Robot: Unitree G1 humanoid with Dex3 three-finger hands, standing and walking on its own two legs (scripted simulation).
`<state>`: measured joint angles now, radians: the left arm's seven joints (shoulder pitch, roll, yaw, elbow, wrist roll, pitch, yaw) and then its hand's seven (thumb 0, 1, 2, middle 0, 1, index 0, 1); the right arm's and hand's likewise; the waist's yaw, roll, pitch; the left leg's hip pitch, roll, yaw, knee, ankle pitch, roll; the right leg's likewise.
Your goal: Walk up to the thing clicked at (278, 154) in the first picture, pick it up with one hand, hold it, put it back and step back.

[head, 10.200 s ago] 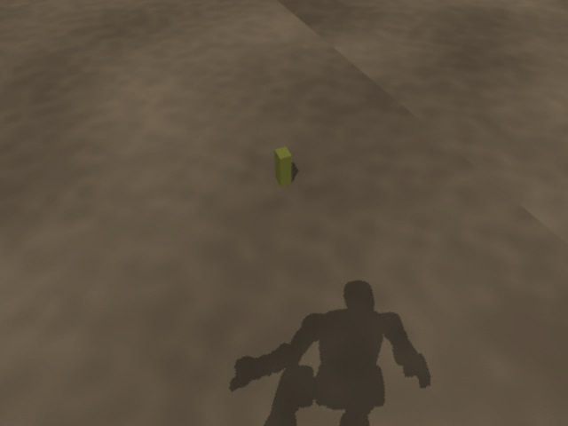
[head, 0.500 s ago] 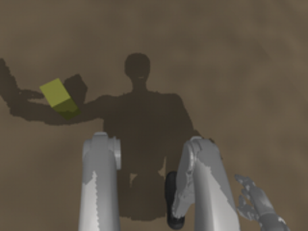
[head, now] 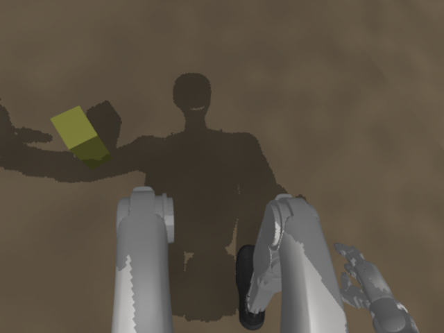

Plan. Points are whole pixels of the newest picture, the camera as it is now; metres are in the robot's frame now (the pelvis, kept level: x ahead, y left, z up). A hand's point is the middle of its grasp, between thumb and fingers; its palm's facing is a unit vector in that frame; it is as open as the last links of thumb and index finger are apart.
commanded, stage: go down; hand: left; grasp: from the side
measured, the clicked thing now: (86, 141) +0.44 +0.33 -0.28
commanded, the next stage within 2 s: approach in 0.06 s
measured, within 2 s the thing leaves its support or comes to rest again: neither
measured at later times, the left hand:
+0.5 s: hand out of the picture +0.28 +0.51 -0.04, palm faces +0.58 -0.82 -0.03, open 17.4 cm
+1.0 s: hand (27, 159) +0.37 +0.41 -0.22, palm faces +0.48 -0.87 -0.01, open 17.4 cm
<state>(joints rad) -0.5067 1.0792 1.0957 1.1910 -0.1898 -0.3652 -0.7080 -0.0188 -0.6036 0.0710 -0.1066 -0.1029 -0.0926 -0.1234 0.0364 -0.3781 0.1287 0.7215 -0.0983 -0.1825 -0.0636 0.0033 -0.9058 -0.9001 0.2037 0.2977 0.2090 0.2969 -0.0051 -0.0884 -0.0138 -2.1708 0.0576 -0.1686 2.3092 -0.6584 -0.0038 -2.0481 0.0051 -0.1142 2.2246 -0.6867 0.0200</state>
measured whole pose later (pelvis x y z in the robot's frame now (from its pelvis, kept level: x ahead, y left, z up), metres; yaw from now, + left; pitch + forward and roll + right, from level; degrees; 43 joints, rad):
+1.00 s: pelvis +0.00 +0.01 -0.08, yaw -6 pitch +15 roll -14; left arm -0.58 0.98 0.87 1.47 -0.20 -0.90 -0.41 -0.02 -0.60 0.10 -0.10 -0.17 -0.10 -0.17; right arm -0.18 -0.37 0.40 0.62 -0.30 -0.03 0.02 0.00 -0.89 -0.89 0.21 0.30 0.21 0.30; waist -0.12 -0.26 0.22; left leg -2.23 0.06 -0.33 2.63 -0.70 -0.01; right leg -2.08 0.07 -0.21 2.45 -0.67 0.05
